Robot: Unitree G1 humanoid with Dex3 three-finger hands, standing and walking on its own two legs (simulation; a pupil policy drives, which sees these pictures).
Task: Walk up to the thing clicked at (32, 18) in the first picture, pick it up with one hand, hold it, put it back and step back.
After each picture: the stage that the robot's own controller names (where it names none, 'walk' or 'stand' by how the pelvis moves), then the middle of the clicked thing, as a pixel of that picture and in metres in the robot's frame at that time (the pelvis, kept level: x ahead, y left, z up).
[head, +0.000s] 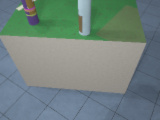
stand; (28, 5) +0.92 +0.34 -0.03
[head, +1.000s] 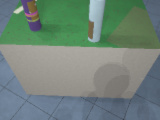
walk; (30, 9) +0.80 +0.27 -0.01
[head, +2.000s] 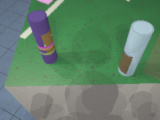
stand; (44, 40) +0.53 +0.18 +0.00
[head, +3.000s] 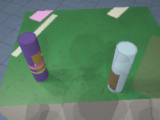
stand; (35, 59) +0.48 +0.22 -0.03
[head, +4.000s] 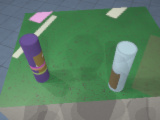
stand; (36, 60) +0.48 +0.22 -0.03
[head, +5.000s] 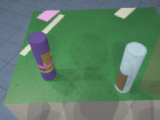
stand; (44, 59) +0.49 +0.19 -0.03
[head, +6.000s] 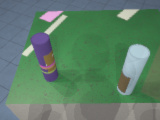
stand; (46, 59) +0.49 +0.18 -0.03
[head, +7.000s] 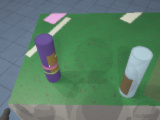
rise first; (49, 60) +0.49 +0.18 -0.03
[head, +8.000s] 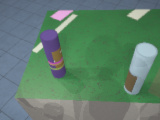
go down; (54, 56) +0.50 +0.17 -0.03
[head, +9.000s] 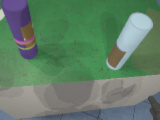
go down; (23, 32) +0.51 +0.16 +0.02
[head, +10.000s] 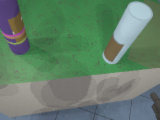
go down; (12, 25) +0.52 +0.17 +0.05
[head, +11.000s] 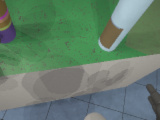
close in; out of the picture +0.53 +0.18 +0.08
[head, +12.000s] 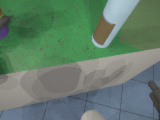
lift; out of the picture +0.56 +0.18 +0.09
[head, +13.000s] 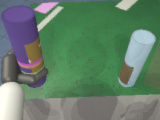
lift; (29, 53) +0.36 +0.16 +0.16
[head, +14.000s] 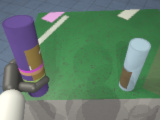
hold; (30, 61) +0.33 +0.17 +0.16
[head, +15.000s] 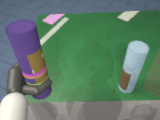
hold; (33, 64) +0.33 +0.16 +0.15
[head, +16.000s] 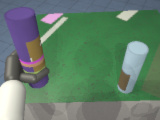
crouch; (30, 53) +0.36 +0.16 +0.16
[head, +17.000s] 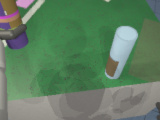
crouch; (5, 9) +0.50 +0.18 +0.19
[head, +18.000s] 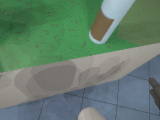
lower; out of the picture +0.57 +0.19 +0.10
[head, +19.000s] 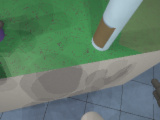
lower; out of the picture +0.55 +0.19 +0.09
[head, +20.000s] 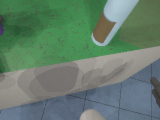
lower; out of the picture +0.56 +0.18 +0.09
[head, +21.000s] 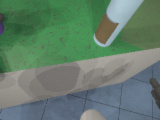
lower; out of the picture +0.56 +0.18 +0.09
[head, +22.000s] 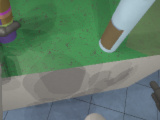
open; out of the picture +0.54 +0.16 +0.08
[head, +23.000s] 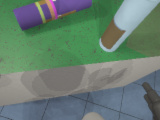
sink last; (54, 8) +0.57 +0.01 +0.00
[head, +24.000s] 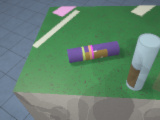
sink last; (92, 52) +0.58 +0.01 -0.07
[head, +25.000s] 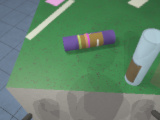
stand; (88, 40) +0.61 +0.00 -0.07
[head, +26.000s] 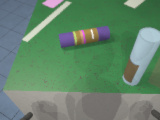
stand; (84, 36) +0.64 +0.02 -0.06
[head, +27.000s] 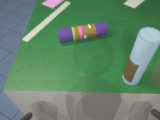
stand; (82, 32) +0.68 +0.02 -0.06
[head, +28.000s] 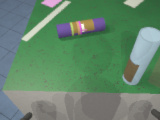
stand; (80, 27) +0.71 +0.03 -0.06
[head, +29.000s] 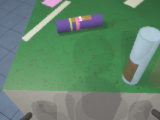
stand; (79, 23) +0.75 +0.04 -0.06
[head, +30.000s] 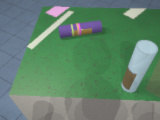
stand; (80, 29) +0.78 +0.04 -0.11
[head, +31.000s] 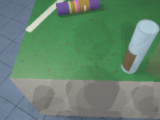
walk; (77, 6) +0.86 +0.04 -0.10
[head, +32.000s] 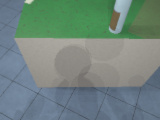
walk; out of the picture +1.14 +0.10 -0.11
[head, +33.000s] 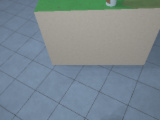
stand; out of the picture +1.52 +0.11 -0.09
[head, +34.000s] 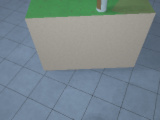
stand; out of the picture +1.54 +0.16 -0.12
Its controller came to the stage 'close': yes
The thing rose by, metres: 0.21
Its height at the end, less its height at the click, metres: -0.09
